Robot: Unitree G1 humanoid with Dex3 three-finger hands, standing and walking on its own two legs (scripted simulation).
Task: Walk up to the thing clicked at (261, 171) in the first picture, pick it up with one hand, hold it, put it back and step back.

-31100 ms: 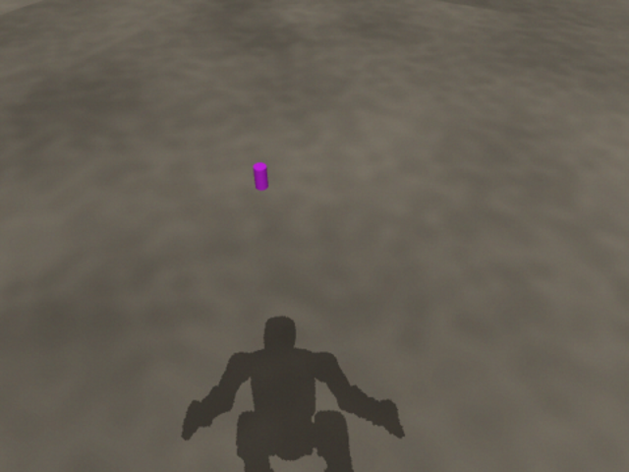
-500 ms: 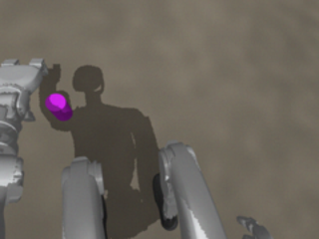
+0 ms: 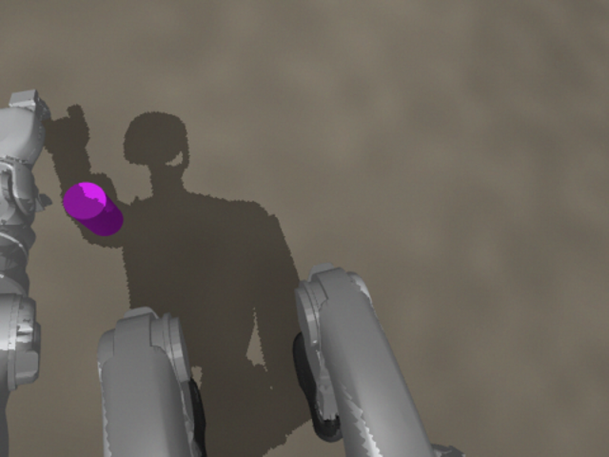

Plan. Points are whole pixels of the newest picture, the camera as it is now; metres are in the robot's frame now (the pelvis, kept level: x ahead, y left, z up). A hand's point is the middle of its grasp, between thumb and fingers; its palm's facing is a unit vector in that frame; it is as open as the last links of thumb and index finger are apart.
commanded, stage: home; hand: left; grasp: from above
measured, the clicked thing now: (96, 211) +0.52 +0.22 -0.31
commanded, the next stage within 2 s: none
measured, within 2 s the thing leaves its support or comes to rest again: neither
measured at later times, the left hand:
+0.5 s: hand out of the picture +0.32 +0.22 +0.07, palm faces -0.20 -0.75 -0.63, open 7.5 cm
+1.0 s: hand out of the picture +0.25 +0.20 +0.27, palm faces +0.16 -0.96 -0.22, open 7.4 cm
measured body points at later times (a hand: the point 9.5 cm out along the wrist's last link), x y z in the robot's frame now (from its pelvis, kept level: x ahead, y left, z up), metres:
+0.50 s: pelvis +0.01 +0.00 +0.18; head +0.14 +0.03 +0.61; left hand +0.33 +0.26 +0.11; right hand +0.21 -0.25 +0.08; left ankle +0.07 +0.12 -0.34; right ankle +0.10 -0.14 -0.34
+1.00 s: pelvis +0.07 +0.00 +0.33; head +0.11 +0.01 +0.78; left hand +0.23 +0.25 +0.29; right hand +0.24 -0.23 +0.25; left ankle +0.07 +0.12 -0.34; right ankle +0.10 -0.14 -0.34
